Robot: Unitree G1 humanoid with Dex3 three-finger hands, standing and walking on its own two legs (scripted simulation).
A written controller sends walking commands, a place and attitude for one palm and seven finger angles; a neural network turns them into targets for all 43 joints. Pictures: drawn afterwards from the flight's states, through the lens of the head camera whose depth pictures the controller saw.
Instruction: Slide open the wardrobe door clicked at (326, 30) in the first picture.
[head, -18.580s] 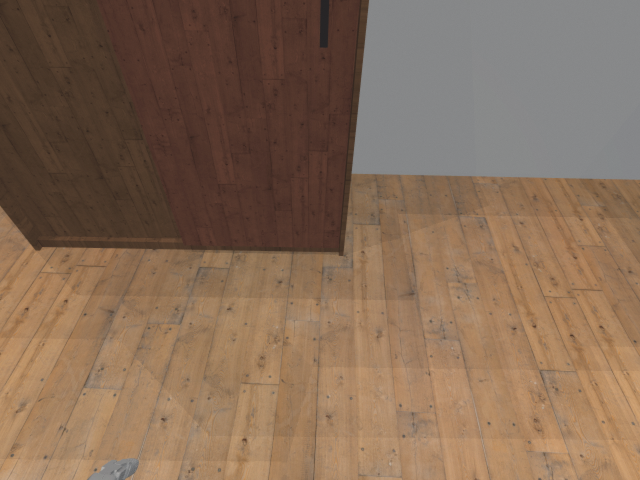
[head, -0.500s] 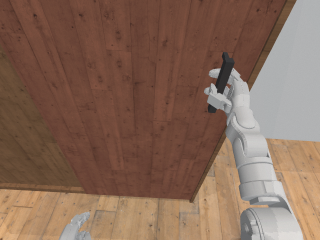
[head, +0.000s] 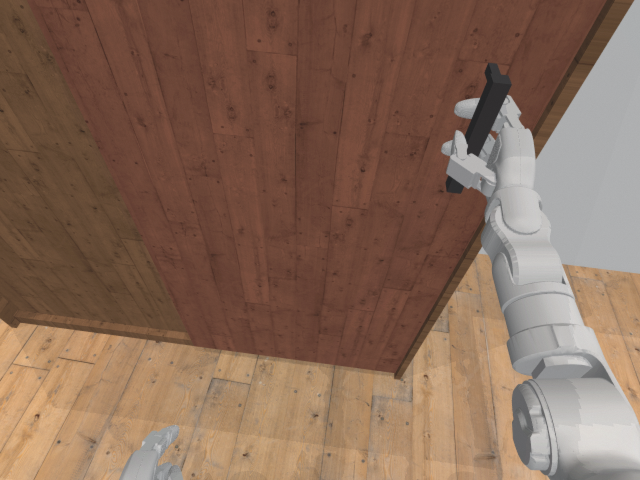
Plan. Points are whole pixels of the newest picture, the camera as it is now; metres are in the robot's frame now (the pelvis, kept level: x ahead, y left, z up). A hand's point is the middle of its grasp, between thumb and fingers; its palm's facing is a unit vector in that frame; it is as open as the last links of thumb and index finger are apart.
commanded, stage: step sideways, sliding the door along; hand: right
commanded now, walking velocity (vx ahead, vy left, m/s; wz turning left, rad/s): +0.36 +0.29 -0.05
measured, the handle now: (471, 132) +0.50 -0.14 +0.19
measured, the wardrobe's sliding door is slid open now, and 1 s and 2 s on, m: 0.00 0.09 0.45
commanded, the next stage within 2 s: none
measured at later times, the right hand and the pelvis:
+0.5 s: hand (438, 158) +0.46 -0.10 +0.18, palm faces +0.22 +0.97 -0.05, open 6.0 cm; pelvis +0.05 +0.09 +0.00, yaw -7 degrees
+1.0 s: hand (371, 145) +0.47 -0.02 +0.18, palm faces +0.45 +0.89 +0.01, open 6.6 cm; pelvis +0.15 +0.22 +0.00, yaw -13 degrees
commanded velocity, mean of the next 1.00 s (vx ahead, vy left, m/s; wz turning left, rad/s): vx -0.02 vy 0.16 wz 0.10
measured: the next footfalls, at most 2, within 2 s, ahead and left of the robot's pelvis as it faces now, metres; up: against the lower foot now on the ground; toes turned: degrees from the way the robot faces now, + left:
right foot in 0.34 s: +0.07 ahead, -0.08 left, +0.00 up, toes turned -15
left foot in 0.72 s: +0.26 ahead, +0.32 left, +0.00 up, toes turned -4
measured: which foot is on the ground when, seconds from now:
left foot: down 0.00-0.34, up 0.36-0.70, down 0.72-0.92, up 0.94-1.00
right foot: down 0.00-0.12, up 0.14-0.32, down 0.34-0.72, up 0.74-0.88, down 0.90-1.00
